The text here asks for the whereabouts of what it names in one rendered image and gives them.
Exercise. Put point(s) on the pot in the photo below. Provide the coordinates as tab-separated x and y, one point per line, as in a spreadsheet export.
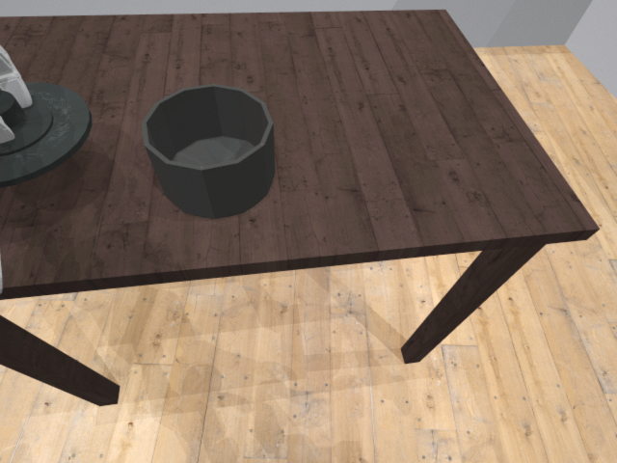
212	149

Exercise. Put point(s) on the left robot hand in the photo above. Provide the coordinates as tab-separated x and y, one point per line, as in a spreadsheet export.
11	81

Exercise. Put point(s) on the knob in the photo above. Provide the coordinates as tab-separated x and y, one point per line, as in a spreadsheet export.
10	110

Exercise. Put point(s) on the table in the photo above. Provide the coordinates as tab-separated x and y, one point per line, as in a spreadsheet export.
392	141

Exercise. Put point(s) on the lid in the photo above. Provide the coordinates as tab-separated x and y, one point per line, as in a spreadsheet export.
53	129

